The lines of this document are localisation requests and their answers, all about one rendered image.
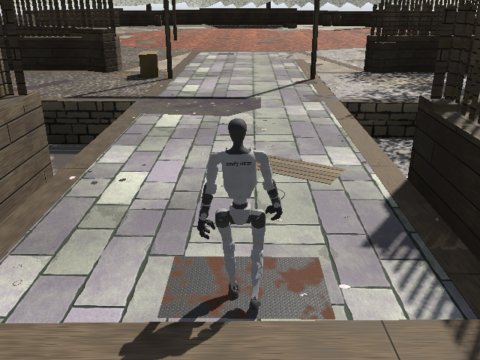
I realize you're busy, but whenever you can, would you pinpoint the right robot hand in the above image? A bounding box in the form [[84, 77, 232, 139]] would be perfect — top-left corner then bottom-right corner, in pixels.
[[265, 205, 283, 221]]

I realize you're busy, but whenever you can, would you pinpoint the robot left upper arm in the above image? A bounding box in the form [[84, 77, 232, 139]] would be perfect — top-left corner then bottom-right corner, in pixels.
[[205, 151, 223, 194]]

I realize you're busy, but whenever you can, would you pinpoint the robot shin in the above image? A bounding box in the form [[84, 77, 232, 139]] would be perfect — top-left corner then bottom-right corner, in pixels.
[[251, 250, 264, 301], [223, 241, 237, 290]]

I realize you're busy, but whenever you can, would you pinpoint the robot right forearm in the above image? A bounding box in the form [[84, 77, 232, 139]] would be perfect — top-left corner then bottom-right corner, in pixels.
[[267, 179, 281, 208]]

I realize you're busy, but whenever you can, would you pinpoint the right robot shin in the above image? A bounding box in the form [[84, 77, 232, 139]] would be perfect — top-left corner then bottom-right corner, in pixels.
[[251, 250, 264, 301]]

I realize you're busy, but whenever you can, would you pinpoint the robot left forearm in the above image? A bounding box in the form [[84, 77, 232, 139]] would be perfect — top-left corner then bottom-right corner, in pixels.
[[199, 183, 213, 221]]

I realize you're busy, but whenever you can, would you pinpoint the robot right upper arm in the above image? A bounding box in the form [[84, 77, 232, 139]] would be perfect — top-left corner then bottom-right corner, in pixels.
[[253, 150, 275, 191]]

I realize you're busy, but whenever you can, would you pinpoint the left robot shin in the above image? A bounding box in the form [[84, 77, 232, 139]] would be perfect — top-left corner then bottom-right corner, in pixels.
[[223, 241, 237, 290]]

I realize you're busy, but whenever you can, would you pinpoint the left robot hand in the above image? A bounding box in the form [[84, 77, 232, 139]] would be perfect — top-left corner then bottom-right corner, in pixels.
[[197, 219, 215, 239]]

